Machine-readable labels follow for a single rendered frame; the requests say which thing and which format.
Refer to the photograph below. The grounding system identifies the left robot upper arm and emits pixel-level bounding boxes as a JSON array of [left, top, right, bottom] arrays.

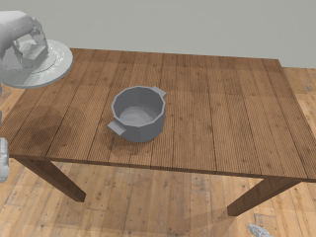
[[0, 137, 10, 183]]

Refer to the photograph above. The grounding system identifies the left robot hand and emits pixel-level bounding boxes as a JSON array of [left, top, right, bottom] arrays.
[[0, 11, 48, 70]]

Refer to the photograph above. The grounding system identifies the pot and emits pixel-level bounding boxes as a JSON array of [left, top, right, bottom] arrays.
[[107, 85, 167, 143]]

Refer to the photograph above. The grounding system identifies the knob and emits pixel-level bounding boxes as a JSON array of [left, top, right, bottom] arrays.
[[19, 42, 48, 66]]

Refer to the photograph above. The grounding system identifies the table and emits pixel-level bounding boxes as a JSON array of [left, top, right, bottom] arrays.
[[0, 47, 316, 216]]

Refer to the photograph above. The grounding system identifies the right robot hand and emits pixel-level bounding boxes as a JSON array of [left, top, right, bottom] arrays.
[[248, 224, 274, 237]]

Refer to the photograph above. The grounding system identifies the lid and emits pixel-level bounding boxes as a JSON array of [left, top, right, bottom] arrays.
[[2, 39, 74, 89]]

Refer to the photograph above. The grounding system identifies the robot left forearm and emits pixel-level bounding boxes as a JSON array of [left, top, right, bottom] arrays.
[[0, 23, 13, 127]]

